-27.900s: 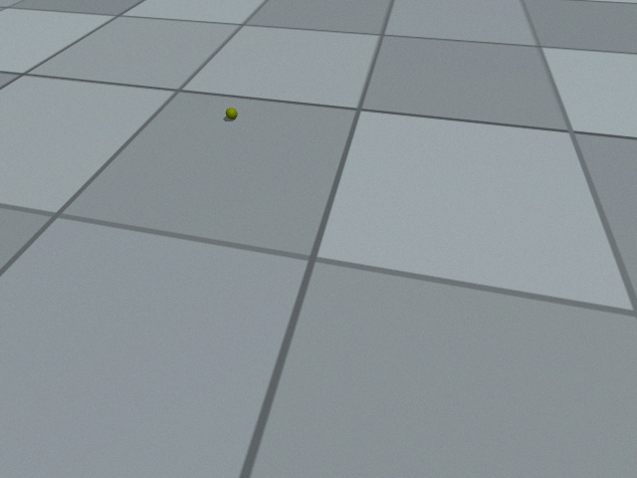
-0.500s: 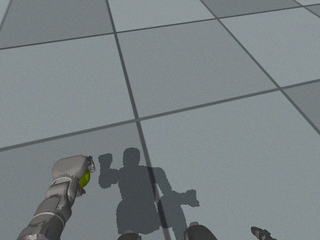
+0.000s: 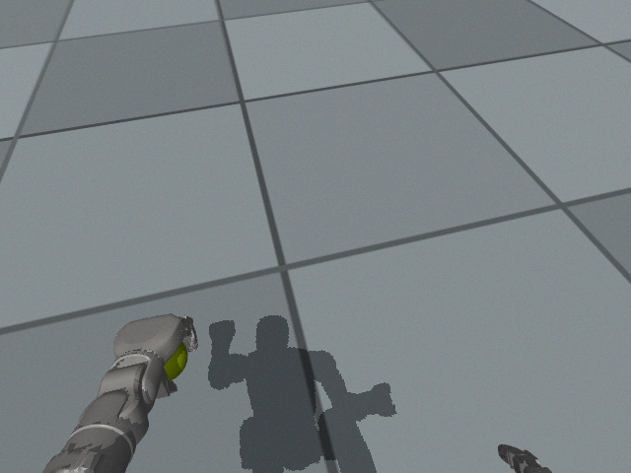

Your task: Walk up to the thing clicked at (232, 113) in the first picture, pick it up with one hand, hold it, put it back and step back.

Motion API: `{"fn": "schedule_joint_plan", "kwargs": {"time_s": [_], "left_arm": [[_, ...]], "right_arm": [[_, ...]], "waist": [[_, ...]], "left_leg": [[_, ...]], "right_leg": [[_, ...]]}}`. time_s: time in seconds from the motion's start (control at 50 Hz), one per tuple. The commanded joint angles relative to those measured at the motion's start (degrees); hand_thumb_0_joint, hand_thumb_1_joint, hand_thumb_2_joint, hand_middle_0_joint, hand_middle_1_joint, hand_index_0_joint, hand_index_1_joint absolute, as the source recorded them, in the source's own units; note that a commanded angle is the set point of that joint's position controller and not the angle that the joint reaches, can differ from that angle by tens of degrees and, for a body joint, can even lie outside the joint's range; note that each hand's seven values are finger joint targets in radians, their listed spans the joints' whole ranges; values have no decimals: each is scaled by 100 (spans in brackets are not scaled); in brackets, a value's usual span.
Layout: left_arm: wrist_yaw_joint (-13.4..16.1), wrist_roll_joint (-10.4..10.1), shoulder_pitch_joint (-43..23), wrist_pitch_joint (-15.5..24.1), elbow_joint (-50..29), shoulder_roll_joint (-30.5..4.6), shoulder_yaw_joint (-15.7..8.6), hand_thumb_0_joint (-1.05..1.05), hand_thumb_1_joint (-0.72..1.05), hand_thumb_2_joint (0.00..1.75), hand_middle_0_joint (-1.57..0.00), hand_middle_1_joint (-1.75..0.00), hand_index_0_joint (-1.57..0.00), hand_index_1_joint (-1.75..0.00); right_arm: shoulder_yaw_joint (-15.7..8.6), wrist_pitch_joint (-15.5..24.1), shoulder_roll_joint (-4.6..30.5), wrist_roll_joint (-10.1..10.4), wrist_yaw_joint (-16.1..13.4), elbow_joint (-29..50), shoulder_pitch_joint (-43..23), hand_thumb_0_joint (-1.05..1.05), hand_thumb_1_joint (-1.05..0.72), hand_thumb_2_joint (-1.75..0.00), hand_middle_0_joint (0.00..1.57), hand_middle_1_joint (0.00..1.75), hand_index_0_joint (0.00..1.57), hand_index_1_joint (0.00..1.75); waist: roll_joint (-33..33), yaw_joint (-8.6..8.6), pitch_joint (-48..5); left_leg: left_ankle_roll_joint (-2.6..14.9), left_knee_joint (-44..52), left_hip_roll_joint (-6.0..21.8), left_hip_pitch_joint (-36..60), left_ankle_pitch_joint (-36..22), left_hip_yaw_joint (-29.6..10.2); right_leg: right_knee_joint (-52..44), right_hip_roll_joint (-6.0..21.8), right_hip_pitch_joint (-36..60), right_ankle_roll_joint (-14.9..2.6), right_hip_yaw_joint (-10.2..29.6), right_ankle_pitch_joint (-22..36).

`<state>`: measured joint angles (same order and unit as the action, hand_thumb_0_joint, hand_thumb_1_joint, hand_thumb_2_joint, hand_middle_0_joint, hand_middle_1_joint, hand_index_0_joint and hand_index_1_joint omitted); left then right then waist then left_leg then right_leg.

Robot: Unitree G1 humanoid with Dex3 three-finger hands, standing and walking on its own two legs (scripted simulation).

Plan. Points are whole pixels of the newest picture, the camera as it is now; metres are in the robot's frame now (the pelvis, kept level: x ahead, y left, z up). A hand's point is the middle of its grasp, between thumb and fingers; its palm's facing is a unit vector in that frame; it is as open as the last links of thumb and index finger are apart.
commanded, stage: hold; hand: left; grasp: from above
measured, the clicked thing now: (163, 358) +0.33 +0.23 -0.08
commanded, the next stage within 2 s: crouch in 1.66 s
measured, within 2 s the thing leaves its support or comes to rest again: neither
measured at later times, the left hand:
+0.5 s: hand (161, 372) +0.29 +0.22 -0.04, palm faces -0.47 -0.06 -0.88, open 8.4 cm
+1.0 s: hand (153, 381) +0.27 +0.22 -0.02, palm faces -0.46 -0.06 -0.88, open 8.4 cm
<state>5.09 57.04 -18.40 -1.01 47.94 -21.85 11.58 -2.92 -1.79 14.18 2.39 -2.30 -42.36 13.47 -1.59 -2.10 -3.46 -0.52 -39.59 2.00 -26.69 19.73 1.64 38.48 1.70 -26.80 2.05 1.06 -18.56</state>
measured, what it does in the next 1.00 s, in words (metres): stands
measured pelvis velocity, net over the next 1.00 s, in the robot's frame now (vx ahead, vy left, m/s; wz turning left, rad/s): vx -0.02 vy -0.01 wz -0.01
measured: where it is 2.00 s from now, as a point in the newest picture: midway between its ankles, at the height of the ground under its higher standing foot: outside the picture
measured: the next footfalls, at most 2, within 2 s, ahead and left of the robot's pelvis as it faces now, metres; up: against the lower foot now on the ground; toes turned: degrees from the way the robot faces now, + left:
none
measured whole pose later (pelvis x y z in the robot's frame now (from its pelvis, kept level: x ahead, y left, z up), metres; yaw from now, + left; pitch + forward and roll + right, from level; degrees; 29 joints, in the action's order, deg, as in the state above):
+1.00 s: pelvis -0.02 -0.01 +0.02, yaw +0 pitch +0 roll +0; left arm -2.4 56.0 -15.0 -0.3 38.2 -23.0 12.7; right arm -1.4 -3.2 14.4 3.1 -3.3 -40.0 10.2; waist -2.7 0.2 0.0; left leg -0.7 -29.1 1.8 -16.2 13.3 2.3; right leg 29.6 1.7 -17.2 1.7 1.6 -12.8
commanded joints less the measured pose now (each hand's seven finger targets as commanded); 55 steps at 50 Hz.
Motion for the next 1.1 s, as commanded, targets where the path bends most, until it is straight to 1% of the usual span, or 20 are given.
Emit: {"fn": "schedule_joint_plan", "kwargs": {"time_s": [0.0,0.08,0.1,0.14,0.16,0.2,0.3,0.34,0.38,0.44,0.46,0.6,0.72,0.78,0.86,0.9,0.96,1.02,1.06,1.08], "left_arm": [[168,32,-1860,41,-1211,-1198,-452,0,52,81,-81,-88,-87,-83],[82,30,-1919,47,-1370,-1241,-481,0,52,82,-81,-90,-87,-84],[71,57,-1764,25,-1207,-1250,-497,0,52,82,-81,-90,-87,-85],[42,27,-2015,50,-1463,-1216,-450,0,53,81,-81,-90,-87,-84],[29,30,-1889,34,-1343,-1333,-528,0,53,82,-81,-91,-87,-85],[-19,18,-1733,26,-1326,-1166,-432,0,53,80,-82,-90,-88,-84],[-114,-17,-1917,73,-1780,-1326,-505,0,52,82,-81,-90,-87,-84],[-121,-5,-1750,70,-1597,-1245,-471,0,50,82,-80,-89,-86,-84],[-132,-8,-1886,89,-1747,-1303,-496,0,51,80,-79,-91,-85,-85],[-138,-7,-1762,89,-1699,-1330,-534,0,50,82,-80,-91,-85,-85],[-145,17,-1771,83,-1682,-1269,-478,0,50,81,-79,-91,-85,-86],[-243,-13,-1762,84,-1806,-1295,-491,0,50,79,-78,-93,-84,-86],[-293,-17,-1876,109,-2021,-1404,-555,0,48,78,-76,-93,-82,-86],[-321,-35,-1894,97,-2062,-1304,-461,0,50,79,-77,-96,-84,-88],[-391,-88,-1754,93,-2015,-1417,-553,0,48,78,-76,-95,-83,-88],[-436,-95,-1883,112,-2149,-1330,-464,0,48,79,-76,-96,-82,-89],[-476,-126,-1812,129,-2322,-1393,-527,0,48,80,-76,-96,-82,-89],[-503,-89,-1998,151,-2358,-1365,-451,0,47,84,-76,-97,-82,-91],[-509,-103,-1747,133,-2261,-1463,-590,0,45,84,-74,-96,-80,-90],[-539,-144,-1685,136,-2231,-1355,-503,0,46,82,-75,-97,-82,-90]], "right_arm": [[-309,168,877,10,-21,635,20,0,-89,-89,20,30,20,30],[-317,127,884,22,-4,707,-42,0,-89,-89,20,30,20,30],[-312,111,885,21,-11,734,-59,0,-89,-89,20,30,20,30],[-290,104,872,19,-8,741,-81,0,-89,-89,20,30,20,30],[-285,96,880,23,-14,775,-132,0,-89,-89,20,30,20,30],[-276,94,849,28,-13,823,-194,0,-89,-89,20,30,20,30],[-267,68,869,30,-38,874,-279,0,-90,-90,20,30,20,30],[-256,58,869,33,-45,866,-290,0,-90,-90,20,30,20,30],[-243,52,865,39,-51,856,-311,0,-90,-89,20,30,20,30],[-218,48,819,42,-62,922,-458,0,-90,-90,20,30,20,30],[-208,44,821,43,-61,917,-442,0,-90,-90,20,30,20,30],[-178,61,815,46,-76,949,-591,0,-90,-90,20,30,20,30],[-153,81,787,66,-109,957,-686,0,-90,-90,20,30,20,30],[-129,98,764,73,-116,971,-760,0,-90,-90,20,30,20,30],[-107,117,771,78,-121,1029,-868,0,-90,-90,20,30,20,30],[-85,127,756,75,-123,1034,-896,0,-90,-90,20,30,20,30],[-95,136,763,85,-138,1057,-886,0,-90,-90,20,30,20,30],[-73,139,741,77,-157,1026,-894,0,-91,-90,20,30,20,30],[-73,124,747,83,-168,1005,-872,0,-90,-90,20,30,20,30],[-69,121,740,86,-162,1013,-885,0,-90,-90,20,30,20,30]], "waist": [[-53,42,-1707],[-160,96,-1699],[-97,89,-1585],[-20,37,-1517],[-68,107,-1434],[-25,87,-1344],[-79,132,-1578],[29,94,-1387],[32,97,-1491],[72,197,-1355],[116,138,-1337],[111,151,-1166],[-5,207,-1245],[8,194,-1117],[84,256,-954],[-9,210,-1010],[-14,275,-1209],[13,215,-1164],[50,268,-1197],[102,251,-1096]], "left_leg": [[21,510,-249,1220,-2268,-17],[3,636,-229,1363,-2377,-13],[16,670,-241,1337,-2307,11],[45,733,-247,1253,-2119,-3],[41,796,-254,1244,-2003,19],[53,862,-261,1299,-1887,23],[65,926,-251,1495,-2044,37],[79,990,-247,1494,-1950,54],[95,996,-261,1514,-1964,57],[106,1079,-286,1493,-1760,74],[122,1088,-293,1490,-1685,81],[124,1256,-275,1523,-1313,71],[117,1319,-267,1618,-1413,77],[112,1378,-267,1604,-1241,84],[115,1477,-266,1526,-941,73],[107,1498,-263,1596,-957,64],[107,1493,-238,1740,-1193,55],[125,1487,-259,1767,-1312,72],[130,1482,-266,1818,-1401,93],[131,1508,-256,1770,-1352,85]], "right_leg": [[-520,-321,761,-227,-131,1937],[-583,-334,870,-241,-150,1950],[-649,-326,870,-240,-145,1919],[-709,-326,912,-220,-108,1848],[-769,-319,952,-222,-119,1726],[-832,-310,918,-226,-100,1620],[-888,-313,1108,-212,-103,1765],[-955,-312,1081,-209,-107,1686],[-963,-299,1130,-199,-78,1736],[-1086,-273,1162,-184,-71,1530],[-1116,-266,1158,-176,-43,1488],[-1268,-270,1124,-193,-57,1055],[-1288,-274,1210,-205,-63,1126],[-1357,-277,1155,-205,-59,953],[-1478,-273,1174,-208,-78,610],[-1459,-273,1156,-214,-66,650],[-1419,-287,1305,-221,-91,864],[-1448,-270,1274,-204,-85,1004],[-1470,-274,1327,-198,-83,1069],[-1487,-277,1356,-197,-106,1031]]}}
